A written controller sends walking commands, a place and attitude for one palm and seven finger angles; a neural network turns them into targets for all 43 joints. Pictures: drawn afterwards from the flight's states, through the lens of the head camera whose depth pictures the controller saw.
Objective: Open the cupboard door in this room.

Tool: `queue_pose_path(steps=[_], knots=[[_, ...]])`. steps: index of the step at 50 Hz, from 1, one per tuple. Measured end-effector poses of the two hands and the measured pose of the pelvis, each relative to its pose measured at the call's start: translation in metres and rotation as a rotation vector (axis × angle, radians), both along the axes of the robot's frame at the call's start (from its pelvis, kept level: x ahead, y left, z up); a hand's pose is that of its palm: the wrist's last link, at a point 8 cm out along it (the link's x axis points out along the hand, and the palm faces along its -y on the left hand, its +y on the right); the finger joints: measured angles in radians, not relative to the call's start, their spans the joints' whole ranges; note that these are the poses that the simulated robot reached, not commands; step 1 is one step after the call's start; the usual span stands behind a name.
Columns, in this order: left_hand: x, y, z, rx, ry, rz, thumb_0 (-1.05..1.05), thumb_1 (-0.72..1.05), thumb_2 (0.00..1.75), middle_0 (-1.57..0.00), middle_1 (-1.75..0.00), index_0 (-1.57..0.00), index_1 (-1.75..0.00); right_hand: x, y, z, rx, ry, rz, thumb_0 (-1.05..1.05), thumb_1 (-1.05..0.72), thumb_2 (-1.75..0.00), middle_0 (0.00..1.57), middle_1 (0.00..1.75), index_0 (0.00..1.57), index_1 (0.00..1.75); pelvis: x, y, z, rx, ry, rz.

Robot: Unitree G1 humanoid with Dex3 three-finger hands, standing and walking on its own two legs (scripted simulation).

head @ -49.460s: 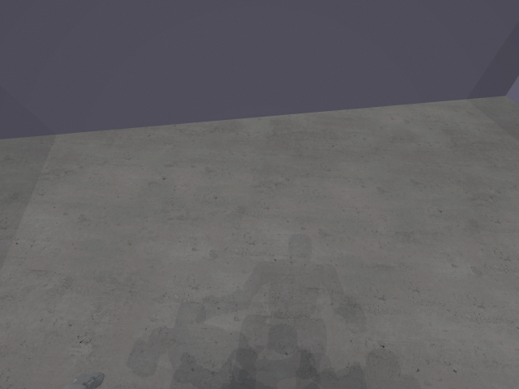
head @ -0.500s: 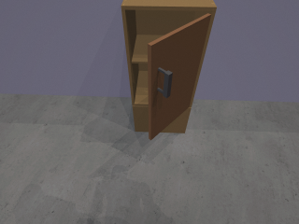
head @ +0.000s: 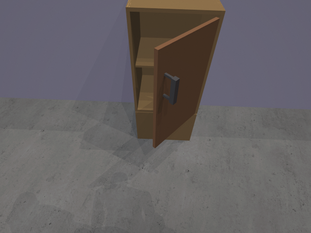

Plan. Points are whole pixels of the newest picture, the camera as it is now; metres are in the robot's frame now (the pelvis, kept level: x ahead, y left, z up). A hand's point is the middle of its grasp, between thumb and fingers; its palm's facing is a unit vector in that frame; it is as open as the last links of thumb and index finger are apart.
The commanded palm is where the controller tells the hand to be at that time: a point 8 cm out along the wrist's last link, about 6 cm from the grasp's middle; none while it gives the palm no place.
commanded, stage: look to check the result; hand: left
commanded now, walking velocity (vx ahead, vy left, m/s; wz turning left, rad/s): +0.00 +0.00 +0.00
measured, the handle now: (170, 88) +0.62 -0.02 +0.00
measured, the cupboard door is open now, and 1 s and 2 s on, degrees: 48 48 48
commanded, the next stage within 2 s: walk to a spot facing it in 0.56 s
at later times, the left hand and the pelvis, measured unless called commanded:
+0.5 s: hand out of the picture +0.01 +0.17 -0.18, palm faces +0.03 -0.98 -0.19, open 7.4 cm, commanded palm none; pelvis +0.02 +0.00 +0.00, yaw +0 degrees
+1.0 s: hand out of the picture +0.05 +0.17 -0.18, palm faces -0.05 -0.97 -0.23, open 7.4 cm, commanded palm none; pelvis +0.01 -0.02 -0.01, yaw -7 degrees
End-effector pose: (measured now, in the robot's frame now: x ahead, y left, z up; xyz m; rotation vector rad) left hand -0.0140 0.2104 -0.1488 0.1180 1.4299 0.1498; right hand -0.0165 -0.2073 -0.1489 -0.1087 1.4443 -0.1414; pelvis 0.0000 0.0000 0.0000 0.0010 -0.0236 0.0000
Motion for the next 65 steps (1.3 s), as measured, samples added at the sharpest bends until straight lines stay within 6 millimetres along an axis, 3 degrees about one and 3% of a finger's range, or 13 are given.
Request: queue_pose_path(steps=[13, 35, 44, 50, 56, 65], knots=[[0.002, 0.005, 0.003, 0.018, 0.021, 0.008, 0.00, 0.90, 0.89, -0.20, -0.30, -0.20, -0.30, 0.019, -0.008, 0.001, -0.015, -0.013, 0.013, 0.00, -0.92, -0.90, 0.20, 0.30, 0.20, 0.29, 0.010, -0.001, 0.001, 0.003, 0.002, 0.001], [0.037, 0.006, 0.005, 0.030, -0.035, -0.008, 0.00, 0.90, 0.89, -0.20, -0.30, -0.20, -0.30, 0.049, -0.024, 0.004, -0.037, -0.049, 0.031, 0.00, -0.91, -0.90, 0.20, 0.30, 0.20, 0.29, 0.024, -0.008, 0.002, 0.005, 0.004, 0.004], [0.044, 0.008, 0.001, 0.036, -0.009, -0.034, 0.00, 0.90, 0.89, -0.20, -0.30, -0.20, -0.30, 0.050, -0.031, 0.000, -0.054, -0.071, -0.034, 0.00, -0.91, -0.90, 0.20, 0.30, 0.20, 0.29, 0.021, -0.010, -0.003, 0.006, 0.011, -0.059], [0.061, 0.011, 0.000, 0.063, -0.013, -0.090, 0.00, 0.90, 0.89, -0.20, -0.30, -0.20, -0.30, 0.039, -0.047, -0.007, -0.069, -0.087, -0.092, 0.00, -0.91, -0.90, 0.20, 0.30, 0.20, 0.29, 0.013, -0.019, -0.011, 0.030, 0.023, -0.127], [0.085, 0.000, 0.006, 0.120, -0.071, -0.164, 0.00, 0.90, 0.89, -0.20, -0.30, -0.20, -0.30, 0.029, -0.078, -0.023, -0.061, -0.102, -0.152, 0.00, -0.91, -0.90, 0.20, 0.30, 0.20, 0.29, 0.008, -0.040, -0.020, 0.034, 0.022, -0.195], [0.102, -0.026, 0.023, 0.115, -0.071, -0.240, 0.00, 0.90, 0.89, -0.20, -0.30, -0.20, -0.30, 0.053, -0.111, 0.005, -0.097, -0.203, -0.233, 0.00, -0.91, -0.90, 0.20, 0.30, 0.20, 0.29, 0.012, -0.054, -0.001, 0.053, 0.041, -0.297]])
